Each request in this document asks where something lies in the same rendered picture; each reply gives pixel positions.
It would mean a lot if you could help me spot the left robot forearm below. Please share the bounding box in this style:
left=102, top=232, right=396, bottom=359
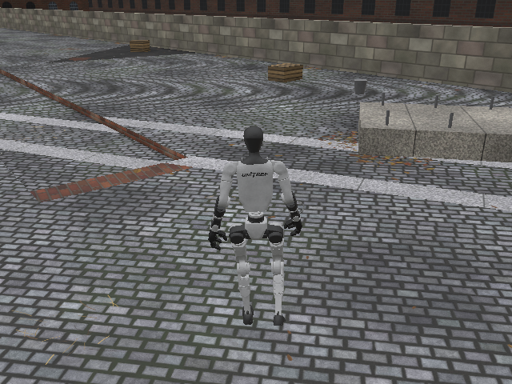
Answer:
left=210, top=195, right=226, bottom=232

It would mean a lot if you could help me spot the left robot hand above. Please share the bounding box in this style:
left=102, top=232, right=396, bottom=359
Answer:
left=208, top=230, right=227, bottom=250

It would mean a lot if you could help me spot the right robot shin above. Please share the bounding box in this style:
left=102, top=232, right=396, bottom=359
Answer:
left=273, top=262, right=284, bottom=316

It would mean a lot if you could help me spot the robot right upper arm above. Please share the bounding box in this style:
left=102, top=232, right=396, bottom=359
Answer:
left=271, top=160, right=294, bottom=204

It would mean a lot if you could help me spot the right robot forearm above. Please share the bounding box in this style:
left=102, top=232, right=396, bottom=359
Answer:
left=286, top=191, right=301, bottom=222

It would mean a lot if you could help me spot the left robot thigh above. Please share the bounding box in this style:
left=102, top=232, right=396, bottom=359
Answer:
left=229, top=223, right=250, bottom=277

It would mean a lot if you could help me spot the robot left upper arm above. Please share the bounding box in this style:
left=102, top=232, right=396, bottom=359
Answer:
left=218, top=162, right=238, bottom=207

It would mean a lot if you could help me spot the right robot hand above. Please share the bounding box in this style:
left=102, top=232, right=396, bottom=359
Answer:
left=284, top=219, right=302, bottom=236

